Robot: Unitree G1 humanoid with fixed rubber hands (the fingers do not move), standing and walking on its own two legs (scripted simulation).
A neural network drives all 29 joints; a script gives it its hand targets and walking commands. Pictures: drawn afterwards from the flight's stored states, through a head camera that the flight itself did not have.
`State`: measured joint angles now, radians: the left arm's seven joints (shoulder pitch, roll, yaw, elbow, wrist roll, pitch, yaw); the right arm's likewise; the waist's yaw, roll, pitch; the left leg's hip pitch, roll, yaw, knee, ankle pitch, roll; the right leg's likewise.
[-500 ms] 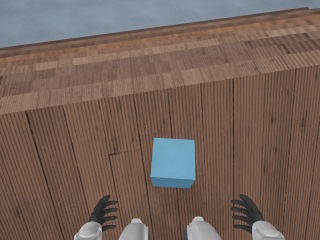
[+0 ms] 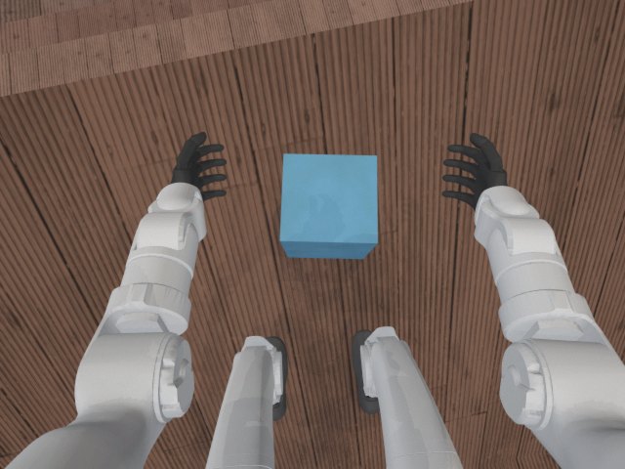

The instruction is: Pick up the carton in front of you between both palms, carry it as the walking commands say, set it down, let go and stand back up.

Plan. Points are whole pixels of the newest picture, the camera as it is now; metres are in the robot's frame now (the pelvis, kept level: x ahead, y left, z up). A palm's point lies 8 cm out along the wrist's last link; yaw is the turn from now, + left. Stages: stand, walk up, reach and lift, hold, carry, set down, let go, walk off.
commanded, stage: reach and lift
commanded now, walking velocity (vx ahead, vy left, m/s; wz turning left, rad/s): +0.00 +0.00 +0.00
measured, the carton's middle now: (327, 212) +0.53 -0.04 -0.54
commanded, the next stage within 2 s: none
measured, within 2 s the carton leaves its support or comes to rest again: neither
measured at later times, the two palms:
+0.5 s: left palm (210, 136) +0.57 +0.15 -0.16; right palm (460, 140) +0.53 -0.23 -0.15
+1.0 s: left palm (243, 194) +0.55 +0.14 -0.40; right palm (416, 199) +0.51 -0.23 -0.40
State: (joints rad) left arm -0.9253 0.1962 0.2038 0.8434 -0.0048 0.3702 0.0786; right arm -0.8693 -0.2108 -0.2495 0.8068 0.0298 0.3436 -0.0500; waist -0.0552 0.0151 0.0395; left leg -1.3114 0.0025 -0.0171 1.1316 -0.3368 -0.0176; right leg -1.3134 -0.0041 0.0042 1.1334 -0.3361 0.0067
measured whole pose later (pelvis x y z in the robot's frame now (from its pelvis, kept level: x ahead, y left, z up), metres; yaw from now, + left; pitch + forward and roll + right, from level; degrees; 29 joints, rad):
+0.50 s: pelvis +0.04 +0.00 -0.03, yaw +0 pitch +52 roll +0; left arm -1.19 0.22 0.34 0.95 0.11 0.11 0.04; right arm -1.13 -0.21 -0.46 0.91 -0.09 0.08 0.01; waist -0.06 0.02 -0.11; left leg -1.70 -0.02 -0.05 1.16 -0.36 -0.03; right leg -1.70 0.02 0.03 1.16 -0.35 0.02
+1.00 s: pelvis -0.02 +0.01 -0.25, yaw -1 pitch +44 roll +0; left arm -1.46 0.36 0.11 1.06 -0.16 0.14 0.13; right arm -1.40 -0.37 -0.20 1.04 0.17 0.11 -0.09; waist -0.06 0.02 0.22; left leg -2.24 -0.06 -0.05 2.02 -0.55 -0.05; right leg -2.25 0.05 0.05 2.02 -0.53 0.05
